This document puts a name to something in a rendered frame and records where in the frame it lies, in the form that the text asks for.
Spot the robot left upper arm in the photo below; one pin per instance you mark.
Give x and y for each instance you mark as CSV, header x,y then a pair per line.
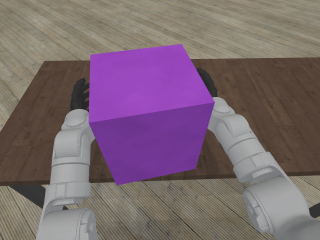
x,y
69,224

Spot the robot right upper arm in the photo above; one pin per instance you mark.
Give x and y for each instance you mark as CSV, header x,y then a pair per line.
x,y
276,207

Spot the carton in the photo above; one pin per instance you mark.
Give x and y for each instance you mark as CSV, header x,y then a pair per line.
x,y
149,111

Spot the robot left forearm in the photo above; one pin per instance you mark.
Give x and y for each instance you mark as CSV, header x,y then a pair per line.
x,y
69,181

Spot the table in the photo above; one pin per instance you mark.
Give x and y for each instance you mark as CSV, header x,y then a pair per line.
x,y
279,98

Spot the robot left hand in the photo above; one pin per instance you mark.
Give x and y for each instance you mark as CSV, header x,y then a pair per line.
x,y
78,98

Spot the robot right forearm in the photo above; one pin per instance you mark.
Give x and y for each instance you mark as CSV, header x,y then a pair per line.
x,y
250,160

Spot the robot right hand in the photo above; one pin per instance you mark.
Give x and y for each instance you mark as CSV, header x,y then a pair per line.
x,y
208,82

